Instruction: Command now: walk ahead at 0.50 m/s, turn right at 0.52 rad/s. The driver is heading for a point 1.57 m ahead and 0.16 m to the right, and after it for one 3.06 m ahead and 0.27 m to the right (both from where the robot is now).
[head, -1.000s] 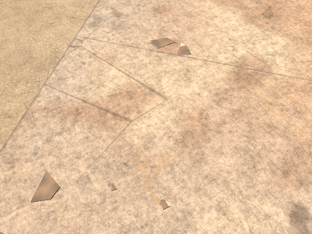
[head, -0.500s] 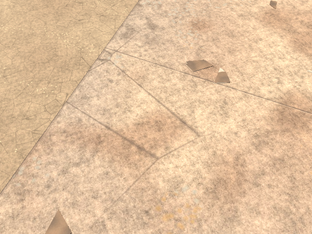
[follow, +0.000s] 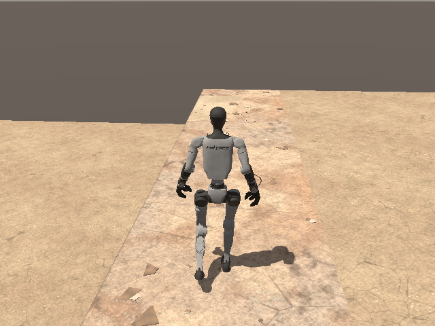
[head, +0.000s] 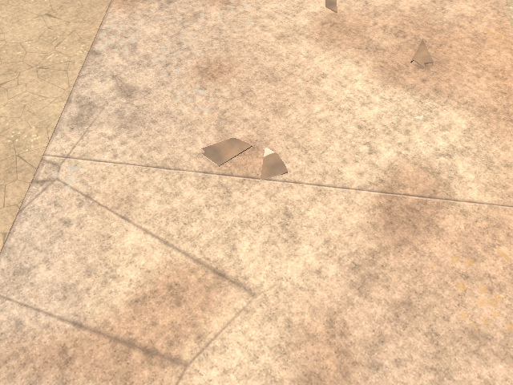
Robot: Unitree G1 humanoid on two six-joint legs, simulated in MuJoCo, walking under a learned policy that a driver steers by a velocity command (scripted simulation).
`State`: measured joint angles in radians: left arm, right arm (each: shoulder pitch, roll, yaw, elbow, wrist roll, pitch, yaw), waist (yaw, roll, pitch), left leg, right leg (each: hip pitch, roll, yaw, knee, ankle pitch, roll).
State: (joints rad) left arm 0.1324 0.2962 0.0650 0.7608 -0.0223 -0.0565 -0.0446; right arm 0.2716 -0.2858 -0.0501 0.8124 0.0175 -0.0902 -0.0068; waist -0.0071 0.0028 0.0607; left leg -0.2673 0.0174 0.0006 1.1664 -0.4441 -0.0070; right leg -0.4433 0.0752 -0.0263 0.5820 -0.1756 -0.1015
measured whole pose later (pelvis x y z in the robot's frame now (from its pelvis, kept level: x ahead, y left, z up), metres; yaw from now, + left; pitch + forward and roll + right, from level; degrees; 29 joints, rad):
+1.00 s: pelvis +0.54 -0.10 +0.01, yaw -19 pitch +2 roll +0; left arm 0.19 0.27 0.04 0.70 0.00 -0.06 -0.03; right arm 0.30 -0.31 -0.05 0.84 0.02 -0.08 0.01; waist -0.02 0.03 0.02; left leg -0.41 0.06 -0.02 1.12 -0.38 0.01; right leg -0.33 0.03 -0.03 0.47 -0.17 -0.06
